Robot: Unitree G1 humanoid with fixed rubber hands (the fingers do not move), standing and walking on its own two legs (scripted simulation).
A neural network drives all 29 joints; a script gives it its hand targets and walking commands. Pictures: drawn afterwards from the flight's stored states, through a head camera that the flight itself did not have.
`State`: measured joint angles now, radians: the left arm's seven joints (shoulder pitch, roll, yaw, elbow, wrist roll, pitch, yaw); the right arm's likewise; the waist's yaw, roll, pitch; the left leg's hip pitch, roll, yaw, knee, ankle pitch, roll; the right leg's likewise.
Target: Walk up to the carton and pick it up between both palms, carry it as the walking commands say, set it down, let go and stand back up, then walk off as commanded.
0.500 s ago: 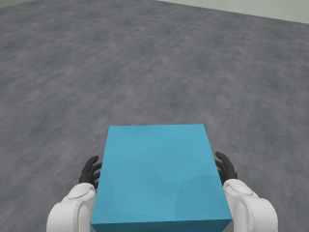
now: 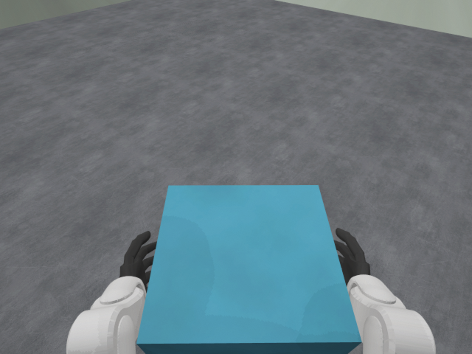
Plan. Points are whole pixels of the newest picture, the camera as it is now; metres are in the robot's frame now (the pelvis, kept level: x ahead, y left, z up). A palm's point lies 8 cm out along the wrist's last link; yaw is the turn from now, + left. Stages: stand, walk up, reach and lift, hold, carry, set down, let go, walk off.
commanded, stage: carry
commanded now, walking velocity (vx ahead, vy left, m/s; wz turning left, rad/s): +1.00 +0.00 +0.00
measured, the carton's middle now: (243, 291) +0.23 +0.01 +0.03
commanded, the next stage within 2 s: none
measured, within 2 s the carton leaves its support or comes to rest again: neither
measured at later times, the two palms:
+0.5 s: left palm (192, 122) +0.66 +0.15 +0.06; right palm (314, 129) +0.63 -0.16 +0.07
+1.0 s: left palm (201, 58) +1.10 +0.18 +0.05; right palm (285, 63) +1.05 -0.13 +0.06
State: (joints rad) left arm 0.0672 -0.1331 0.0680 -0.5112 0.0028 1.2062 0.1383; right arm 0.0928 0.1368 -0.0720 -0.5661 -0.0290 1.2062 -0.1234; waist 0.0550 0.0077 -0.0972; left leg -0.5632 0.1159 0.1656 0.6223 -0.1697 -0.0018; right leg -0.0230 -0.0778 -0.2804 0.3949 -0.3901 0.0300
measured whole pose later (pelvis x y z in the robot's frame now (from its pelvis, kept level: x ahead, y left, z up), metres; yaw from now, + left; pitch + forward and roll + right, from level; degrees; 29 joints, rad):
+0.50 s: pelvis +0.42 +0.01 -0.02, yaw -4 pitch +2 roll -2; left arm 0.05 -0.13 0.06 -0.52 0.03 1.19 0.13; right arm 0.04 0.13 -0.09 -0.55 -0.01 1.21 -0.13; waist -0.02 0.04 -0.08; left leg 0.10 0.08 0.26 0.45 -0.54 -0.02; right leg -0.50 -0.05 -0.23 0.55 -0.06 -0.06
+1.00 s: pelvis +0.85 +0.06 -0.01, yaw -6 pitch +3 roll +2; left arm 0.02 -0.13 0.09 -0.50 0.02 1.21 0.13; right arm 0.04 0.13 -0.08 -0.52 -0.01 1.19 -0.13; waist -0.03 -0.05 -0.02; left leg -0.27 0.03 0.29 0.59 -0.37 0.05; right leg -0.50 -0.11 -0.02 1.25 -0.33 0.01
